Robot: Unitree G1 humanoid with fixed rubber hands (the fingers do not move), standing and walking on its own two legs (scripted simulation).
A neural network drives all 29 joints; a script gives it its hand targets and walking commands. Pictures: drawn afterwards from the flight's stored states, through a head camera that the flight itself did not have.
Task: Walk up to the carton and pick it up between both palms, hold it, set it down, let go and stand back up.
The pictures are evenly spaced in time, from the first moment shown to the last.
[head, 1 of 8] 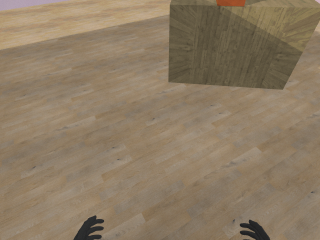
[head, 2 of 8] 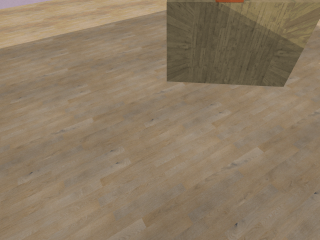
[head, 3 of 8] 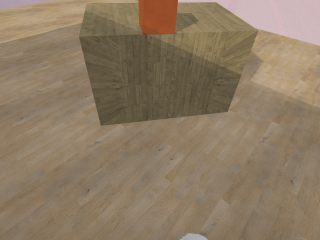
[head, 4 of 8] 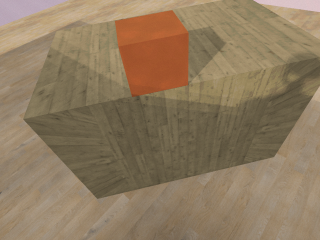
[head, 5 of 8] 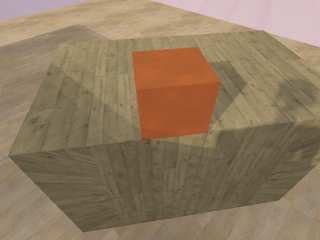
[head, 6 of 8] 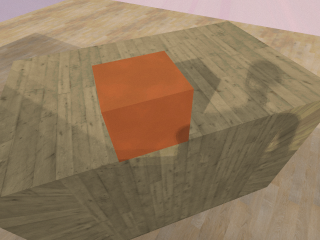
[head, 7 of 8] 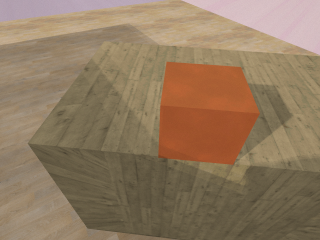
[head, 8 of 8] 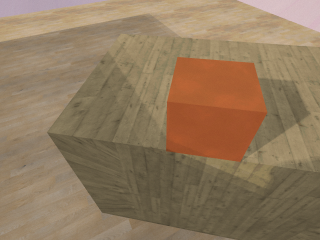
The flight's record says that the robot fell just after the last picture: no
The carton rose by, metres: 0.00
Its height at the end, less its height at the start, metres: +0.00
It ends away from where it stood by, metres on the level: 0.00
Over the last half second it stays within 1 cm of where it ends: yes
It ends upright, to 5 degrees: yes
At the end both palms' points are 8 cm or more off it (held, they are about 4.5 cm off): yes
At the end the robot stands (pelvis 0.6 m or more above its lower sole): yes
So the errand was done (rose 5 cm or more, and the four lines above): no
